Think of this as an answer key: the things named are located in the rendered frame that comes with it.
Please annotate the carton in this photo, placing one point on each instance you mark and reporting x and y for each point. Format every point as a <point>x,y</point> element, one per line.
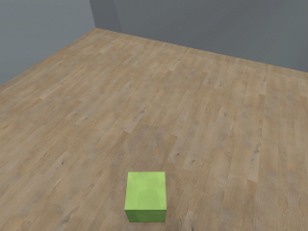
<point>146,198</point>

